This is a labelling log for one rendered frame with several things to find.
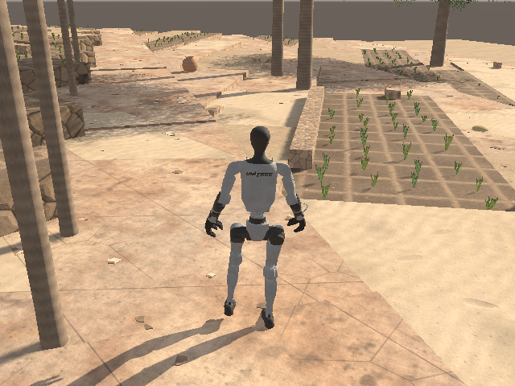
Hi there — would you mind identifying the robot shin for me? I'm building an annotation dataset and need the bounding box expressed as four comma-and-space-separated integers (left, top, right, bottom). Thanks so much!
265, 266, 278, 318
226, 252, 240, 306

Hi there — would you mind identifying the robot left shin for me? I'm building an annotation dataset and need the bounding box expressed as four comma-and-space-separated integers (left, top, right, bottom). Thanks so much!
226, 252, 240, 306

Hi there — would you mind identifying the robot left upper arm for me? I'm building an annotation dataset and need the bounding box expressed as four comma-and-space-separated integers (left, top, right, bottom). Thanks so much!
218, 161, 243, 205

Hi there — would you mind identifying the robot right upper arm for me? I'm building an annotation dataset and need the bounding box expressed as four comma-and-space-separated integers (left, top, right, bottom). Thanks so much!
276, 162, 299, 205

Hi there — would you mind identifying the left robot hand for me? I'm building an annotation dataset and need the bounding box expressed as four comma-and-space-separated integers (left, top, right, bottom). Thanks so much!
205, 218, 223, 237

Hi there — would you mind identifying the robot left forearm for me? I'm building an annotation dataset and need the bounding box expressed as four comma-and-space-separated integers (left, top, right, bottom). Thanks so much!
208, 192, 225, 223

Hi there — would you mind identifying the robot right forearm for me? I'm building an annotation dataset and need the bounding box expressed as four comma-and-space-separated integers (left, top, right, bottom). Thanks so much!
290, 193, 304, 220

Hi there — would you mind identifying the robot right shin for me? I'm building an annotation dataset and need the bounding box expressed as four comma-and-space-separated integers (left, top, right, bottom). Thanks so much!
265, 266, 278, 318

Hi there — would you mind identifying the right robot hand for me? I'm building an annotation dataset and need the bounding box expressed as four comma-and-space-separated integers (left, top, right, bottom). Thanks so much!
287, 218, 306, 232

